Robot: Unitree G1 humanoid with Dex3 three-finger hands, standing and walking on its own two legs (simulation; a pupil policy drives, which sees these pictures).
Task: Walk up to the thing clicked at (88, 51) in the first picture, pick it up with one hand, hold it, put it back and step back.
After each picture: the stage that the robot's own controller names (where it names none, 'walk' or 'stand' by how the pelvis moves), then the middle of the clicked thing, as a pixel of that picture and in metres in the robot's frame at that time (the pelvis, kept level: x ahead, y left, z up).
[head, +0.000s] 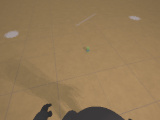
stand; (87, 49) +1.36 +0.07 -0.72
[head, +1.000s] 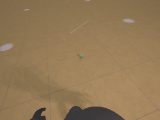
walk; (81, 56) +1.22 +0.28 -0.70
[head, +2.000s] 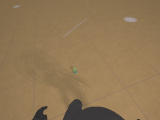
walk; (75, 70) +0.77 +0.33 -0.71
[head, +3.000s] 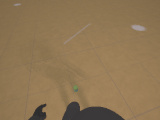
walk; (75, 88) +0.47 +0.22 -0.71
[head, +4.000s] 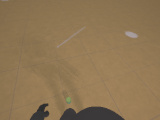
stand; (68, 100) +0.31 +0.20 -0.71
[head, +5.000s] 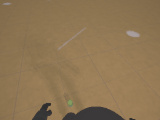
stand; (70, 103) +0.28 +0.20 -0.73
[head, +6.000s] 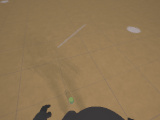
stand; (71, 100) +0.29 +0.20 -0.73
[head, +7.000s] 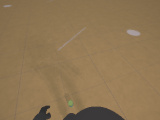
stand; (70, 103) +0.28 +0.21 -0.73
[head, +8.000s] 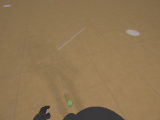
stand; (70, 103) +0.28 +0.22 -0.73
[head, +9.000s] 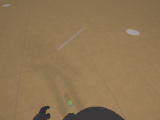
stand; (70, 103) +0.27 +0.21 -0.73
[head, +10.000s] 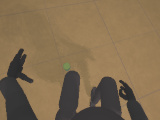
go down; (66, 67) +0.36 +0.21 -0.39
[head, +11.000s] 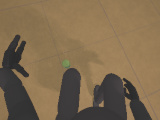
go down; (66, 64) +0.36 +0.22 -0.32
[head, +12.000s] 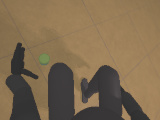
close in; (44, 60) +0.36 +0.25 -0.23
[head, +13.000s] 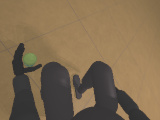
close; (29, 60) +0.36 +0.26 -0.22
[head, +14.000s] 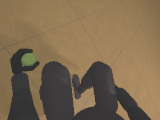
lift; (28, 60) +0.35 +0.27 -0.22
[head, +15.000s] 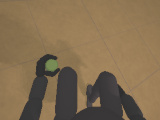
lift; (51, 66) +0.31 +0.27 -0.09
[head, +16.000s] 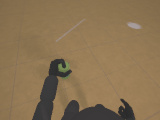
lift; (64, 70) +0.32 +0.18 +0.04
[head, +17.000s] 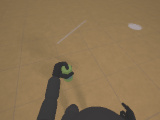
hold; (67, 73) +0.32 +0.17 +0.01
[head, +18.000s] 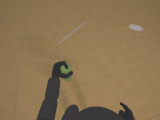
hold; (66, 72) +0.32 +0.18 +0.01
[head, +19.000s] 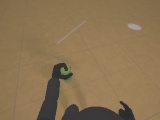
crouch; (66, 74) +0.32 +0.17 -0.01
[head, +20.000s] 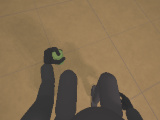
lower; (58, 57) +0.40 +0.22 -0.10
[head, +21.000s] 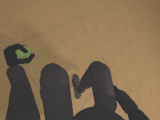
lower; (24, 56) +0.39 +0.28 -0.22
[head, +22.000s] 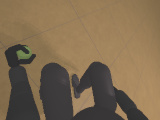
lower; (25, 56) +0.38 +0.28 -0.23
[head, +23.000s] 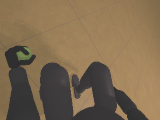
lower; (25, 56) +0.37 +0.29 -0.22
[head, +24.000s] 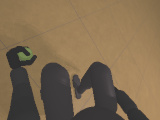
lower; (26, 57) +0.37 +0.29 -0.22
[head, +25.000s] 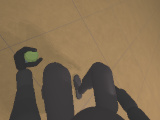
open; (31, 58) +0.36 +0.27 -0.22
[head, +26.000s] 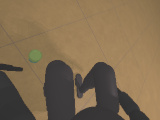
stand; (34, 57) +0.36 +0.26 -0.22
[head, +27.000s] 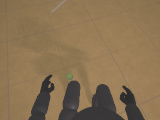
walk; (70, 76) +0.36 +0.20 -0.50
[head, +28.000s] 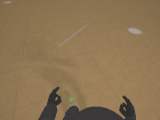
stand; (71, 100) +0.31 +0.19 -0.66
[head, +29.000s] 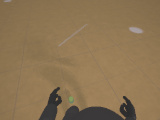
stand; (71, 100) +0.31 +0.19 -0.67
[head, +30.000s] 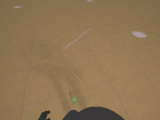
stand; (74, 100) +0.33 +0.18 -0.72
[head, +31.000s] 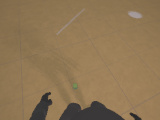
walk; (75, 86) +0.37 +0.13 -0.71
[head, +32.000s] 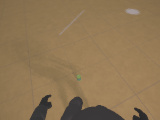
walk; (79, 77) +0.54 +0.18 -0.70
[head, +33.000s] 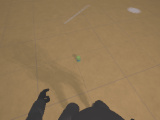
walk; (78, 59) +0.87 +0.20 -0.69
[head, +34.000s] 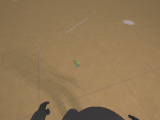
stand; (78, 64) +0.94 +0.21 -0.71
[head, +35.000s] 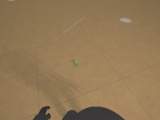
stand; (76, 63) +0.94 +0.23 -0.72
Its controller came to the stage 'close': yes
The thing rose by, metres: 0.71
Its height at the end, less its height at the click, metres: +0.00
